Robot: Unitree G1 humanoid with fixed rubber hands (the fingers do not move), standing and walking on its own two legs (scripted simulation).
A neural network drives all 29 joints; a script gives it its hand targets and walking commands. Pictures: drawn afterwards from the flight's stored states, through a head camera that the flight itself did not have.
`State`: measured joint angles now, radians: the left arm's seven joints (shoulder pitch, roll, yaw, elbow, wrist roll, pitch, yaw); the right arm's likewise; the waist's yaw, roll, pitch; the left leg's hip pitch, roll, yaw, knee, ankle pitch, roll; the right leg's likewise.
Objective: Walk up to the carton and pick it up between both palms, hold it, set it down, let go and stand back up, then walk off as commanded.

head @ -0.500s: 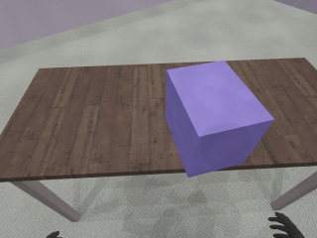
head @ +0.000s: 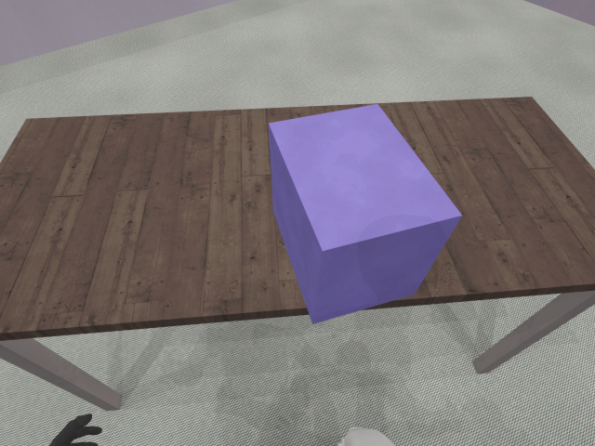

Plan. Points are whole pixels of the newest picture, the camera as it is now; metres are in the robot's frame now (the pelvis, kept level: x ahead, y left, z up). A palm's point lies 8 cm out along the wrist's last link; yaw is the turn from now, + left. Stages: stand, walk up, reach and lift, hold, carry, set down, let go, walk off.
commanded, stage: walk up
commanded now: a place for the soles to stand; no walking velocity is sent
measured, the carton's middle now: (345, 213) +0.45 -0.05 +0.03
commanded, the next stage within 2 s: none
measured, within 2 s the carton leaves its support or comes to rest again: neither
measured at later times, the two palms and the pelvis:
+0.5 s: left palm out of the picture +0.12 +0.21 -0.10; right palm out of the picture +0.11 -0.41 -0.12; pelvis +0.02 -0.10 -0.01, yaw +1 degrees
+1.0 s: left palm out of the picture +0.11 +0.24 -0.09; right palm (593, 437) +0.17 -0.39 -0.10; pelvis +0.02 -0.09 +0.00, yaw +5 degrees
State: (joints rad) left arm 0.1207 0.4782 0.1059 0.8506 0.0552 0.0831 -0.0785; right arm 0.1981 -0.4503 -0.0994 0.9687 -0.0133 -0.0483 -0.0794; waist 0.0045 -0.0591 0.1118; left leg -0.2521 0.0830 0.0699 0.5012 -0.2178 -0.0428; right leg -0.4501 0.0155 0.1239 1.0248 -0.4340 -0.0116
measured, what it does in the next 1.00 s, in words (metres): steps on the spot: right foot, then left foot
